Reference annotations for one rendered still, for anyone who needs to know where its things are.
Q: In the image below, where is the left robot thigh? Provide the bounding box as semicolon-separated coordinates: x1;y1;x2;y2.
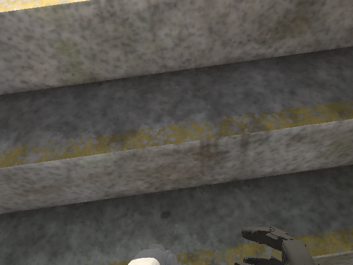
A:
128;248;177;265

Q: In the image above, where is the left robot shin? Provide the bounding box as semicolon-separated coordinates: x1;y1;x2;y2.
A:
149;244;166;252

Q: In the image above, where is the robot right hand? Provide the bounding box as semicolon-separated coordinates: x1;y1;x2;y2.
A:
234;226;320;265

